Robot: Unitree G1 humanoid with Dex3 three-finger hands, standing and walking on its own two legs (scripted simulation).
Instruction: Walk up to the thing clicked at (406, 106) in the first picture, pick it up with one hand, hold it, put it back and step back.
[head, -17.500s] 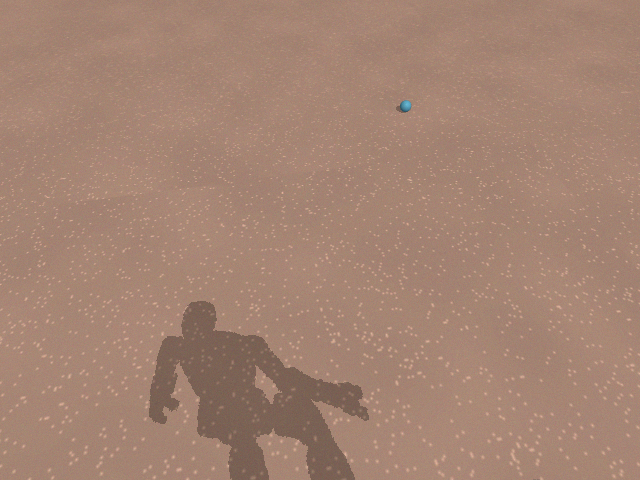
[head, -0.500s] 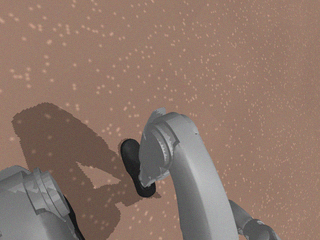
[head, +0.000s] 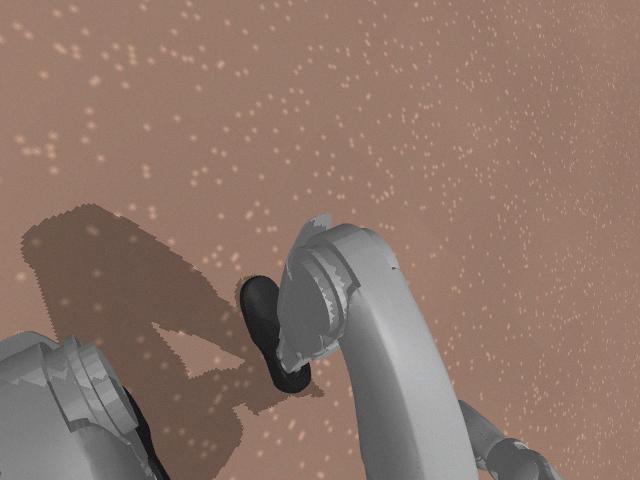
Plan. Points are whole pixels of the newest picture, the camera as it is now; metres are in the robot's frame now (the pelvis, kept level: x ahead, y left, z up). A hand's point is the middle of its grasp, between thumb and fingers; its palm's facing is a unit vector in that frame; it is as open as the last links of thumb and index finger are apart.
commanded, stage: close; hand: left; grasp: from above
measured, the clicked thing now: out of the picture +0.49 +0.37 -0.27
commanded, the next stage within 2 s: settle in 0.50 s
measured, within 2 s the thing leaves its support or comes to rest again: leaves its support in 0.82 s
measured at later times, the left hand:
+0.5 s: hand out of the picture +0.46 +0.37 -0.24, palm faces -0.46 -0.15 -0.88, open 9.1 cm
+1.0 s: hand out of the picture +0.47 +0.39 -0.21, palm faces -0.42 -0.14 -0.90, open 8.9 cm
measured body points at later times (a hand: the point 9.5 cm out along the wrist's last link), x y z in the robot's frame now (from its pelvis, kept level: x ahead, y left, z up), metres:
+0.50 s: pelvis +0.00 +0.00 +0.00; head +0.29 +0.14 +0.31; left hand +0.48 +0.37 -0.19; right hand +0.05 -0.26 -0.04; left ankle +0.06 +0.11 -0.27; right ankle +0.14 -0.13 -0.27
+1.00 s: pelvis +0.00 +0.00 +0.01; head +0.28 +0.14 +0.33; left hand +0.49 +0.39 -0.16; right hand +0.05 -0.26 -0.04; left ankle +0.06 +0.11 -0.27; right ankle +0.14 -0.13 -0.27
